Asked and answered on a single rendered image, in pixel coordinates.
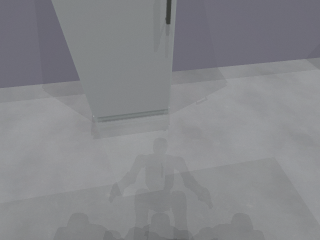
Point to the fridge door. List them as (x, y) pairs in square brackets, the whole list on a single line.
[(123, 52)]

